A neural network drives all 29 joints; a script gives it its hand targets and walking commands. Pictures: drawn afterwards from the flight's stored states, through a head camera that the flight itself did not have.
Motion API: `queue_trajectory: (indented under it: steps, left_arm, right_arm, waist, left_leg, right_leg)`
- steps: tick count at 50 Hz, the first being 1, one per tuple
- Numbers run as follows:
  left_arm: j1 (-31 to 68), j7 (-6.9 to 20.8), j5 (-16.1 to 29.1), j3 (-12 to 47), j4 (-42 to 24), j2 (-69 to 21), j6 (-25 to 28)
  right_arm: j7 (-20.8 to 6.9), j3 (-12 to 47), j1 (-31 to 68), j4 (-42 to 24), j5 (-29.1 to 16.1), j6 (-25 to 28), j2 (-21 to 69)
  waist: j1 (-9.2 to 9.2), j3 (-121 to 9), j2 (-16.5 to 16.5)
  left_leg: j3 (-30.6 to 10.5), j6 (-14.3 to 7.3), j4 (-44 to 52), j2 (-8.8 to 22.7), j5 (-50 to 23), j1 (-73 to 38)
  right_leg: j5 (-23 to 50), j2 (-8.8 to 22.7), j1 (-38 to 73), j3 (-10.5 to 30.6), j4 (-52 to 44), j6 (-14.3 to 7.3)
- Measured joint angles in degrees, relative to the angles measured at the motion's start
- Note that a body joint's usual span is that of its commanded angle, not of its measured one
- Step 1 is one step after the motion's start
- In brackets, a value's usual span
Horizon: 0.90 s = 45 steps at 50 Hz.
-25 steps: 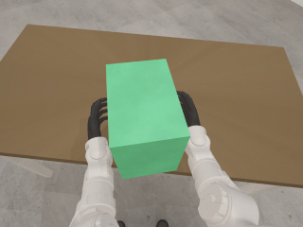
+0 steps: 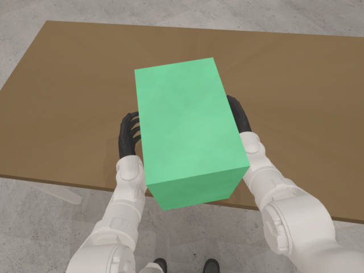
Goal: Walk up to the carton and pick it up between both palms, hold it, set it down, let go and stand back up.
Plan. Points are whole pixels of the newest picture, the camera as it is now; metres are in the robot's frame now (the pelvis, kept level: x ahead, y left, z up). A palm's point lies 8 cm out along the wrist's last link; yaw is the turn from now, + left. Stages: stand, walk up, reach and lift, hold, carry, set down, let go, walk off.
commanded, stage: set down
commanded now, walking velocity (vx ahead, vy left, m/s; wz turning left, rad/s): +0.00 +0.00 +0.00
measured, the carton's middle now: (186, 140) +0.41 +0.08 +0.00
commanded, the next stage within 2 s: none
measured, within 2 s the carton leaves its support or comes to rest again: neither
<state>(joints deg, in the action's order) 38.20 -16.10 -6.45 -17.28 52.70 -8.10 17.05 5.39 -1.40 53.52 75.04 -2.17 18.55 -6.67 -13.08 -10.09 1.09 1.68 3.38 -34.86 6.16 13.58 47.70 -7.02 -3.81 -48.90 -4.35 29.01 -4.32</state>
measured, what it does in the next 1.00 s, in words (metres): stands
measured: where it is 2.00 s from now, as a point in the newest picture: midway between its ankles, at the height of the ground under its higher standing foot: outside the picture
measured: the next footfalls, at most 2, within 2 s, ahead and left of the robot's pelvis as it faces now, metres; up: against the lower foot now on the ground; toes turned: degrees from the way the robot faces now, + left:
none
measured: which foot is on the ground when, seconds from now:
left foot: down 0.00-1.00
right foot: down 0.00-1.00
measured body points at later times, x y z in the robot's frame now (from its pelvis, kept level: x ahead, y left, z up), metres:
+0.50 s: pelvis +0.01 +0.02 +0.01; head +0.15 +0.02 +0.44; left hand +0.38 +0.26 +0.04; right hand +0.50 -0.03 +0.02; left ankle +0.00 +0.16 -0.72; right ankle +0.05 -0.07 -0.72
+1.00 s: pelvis -0.01 +0.01 +0.02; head +0.08 +0.01 +0.46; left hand +0.37 +0.26 +0.11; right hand +0.50 -0.05 +0.10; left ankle +0.00 +0.16 -0.72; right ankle +0.05 -0.07 -0.72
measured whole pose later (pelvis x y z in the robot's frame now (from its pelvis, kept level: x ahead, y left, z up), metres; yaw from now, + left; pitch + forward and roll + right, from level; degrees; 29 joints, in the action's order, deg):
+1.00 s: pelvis -0.01 +0.01 +0.02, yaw +2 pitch +14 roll -1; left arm 38.7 -15.7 0.6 -9.0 29.3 -1.0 -15.3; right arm -0.8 5.1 55.5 63.1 -16.0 -1.5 -19.1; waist -15.0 -4.8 -1.1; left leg 1.0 3.0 -26.6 4.9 10.3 30.5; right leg -3.5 -3.0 -30.3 -5.0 19.2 -3.4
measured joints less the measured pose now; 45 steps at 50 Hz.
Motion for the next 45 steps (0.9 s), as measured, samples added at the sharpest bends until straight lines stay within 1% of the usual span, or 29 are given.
queue_trajectory:
  steps: [5,12,17,23,32,39,45]
  left_arm:
    - [0.1,0.8,1.8,2.3,-2.5,0.2,-1.7]
    - [-1.9,2.2,2.4,3.1,-7.7,0.9,-4.1]
    - [-3.9,2.9,3.6,4.5,-11.7,2.3,-6.8]
    - [-4.9,3.5,4.3,6.3,-16.3,3.3,-11.5]
    - [-3.8,3.1,4.4,7.2,-21.9,4.1,-20.2]
    - [-2.5,2.2,5.1,7.6,-24.4,5.2,-26.6]
    - [-1.2,1.3,6.1,8.1,-24.7,6.2,-30.6]
  right_arm:
    - [-0.9,3.7,0.5,0.1,-3.9,1.3,-2.5]
    - [-2.7,5.7,-0.9,-1.9,-6.2,2.3,-5.1]
    - [-3.9,7.1,-2.3,-4.8,-7.7,1.2,-6.7]
    - [-4.8,7.9,-2.9,-7.6,-9.0,-2.3,-8.0]
    - [-5.5,7.2,-2.3,-11.4,-10.6,-8.8,-9.7]
    - [-5.9,6.8,-0.8,-12.5,-12.0,-14.0,-11.3]
    - [-6.1,6.7,0.6,-12.4,-13.3,-17.7,-12.2]
  waist:
    - [-0.73,0.3,-1.3]
    - [-1.18,1.6,-2.0]
    - [-1.32,1.8,-2.3]
    - [-1.84,1.6,-2.5]
    - [-2.57,2.9,-3.3]
    - [-2.59,4.3,-3.3]
    - [-2.22,5.0,-2.8]
  left_leg:
    - [-0.6,-0.3,-0.2,-0.3,0.2,0.4]
    - [-0.9,-0.6,1.7,-0.7,-0.4,-1.6]
    - [-0.9,-0.8,2.9,-1.0,-0.7,-3.0]
    - [-0.7,-1.1,3.9,-1.1,-0.9,-5.0]
    - [-0.4,-1.3,5.3,-1.2,-1.2,-10.1]
    - [-0.4,-1.0,6.6,-1.2,-1.7,-14.3]
    - [-0.6,-0.7,7.6,-1.3,-2.5,-16.6]
  right_leg:
    - [0.2,0.3,0.4,-0.5,-0.8,0.5]
    - [1.2,0.6,3.2,-0.7,-3.9,1.0]
    - [1.9,0.7,5.1,-0.7,-6.0,1.3]
    - [2.7,0.8,7.5,-0.6,-8.0,1.7]
    - [3.3,0.8,12.9,-0.3,-10.0,2.0]
    - [3.6,0.7,16.8,-0.3,-10.7,1.7]
    - [3.6,0.7,18.6,-0.5,-10.5,1.4]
